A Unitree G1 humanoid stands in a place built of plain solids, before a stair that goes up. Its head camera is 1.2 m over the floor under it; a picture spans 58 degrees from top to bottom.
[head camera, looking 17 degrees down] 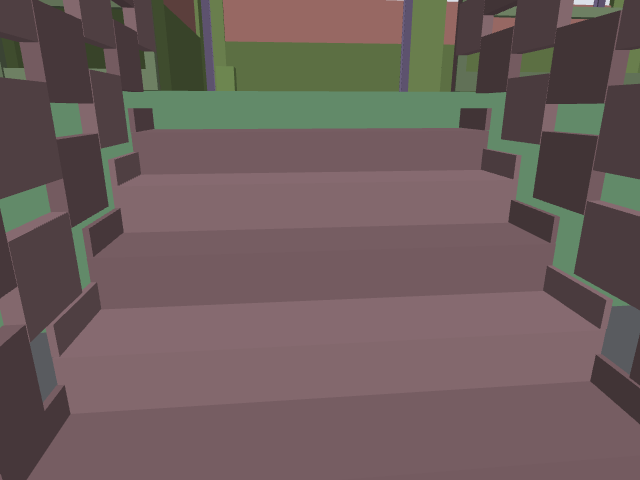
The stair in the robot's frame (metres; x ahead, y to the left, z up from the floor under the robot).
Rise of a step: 0.18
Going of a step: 0.30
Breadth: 1.62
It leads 6 degrees to the left of straight ahead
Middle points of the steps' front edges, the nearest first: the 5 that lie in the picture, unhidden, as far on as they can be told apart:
1.11 -0.08 0.55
1.41 -0.05 0.73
1.71 -0.02 0.91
2.01 0.01 1.10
2.30 0.04 1.28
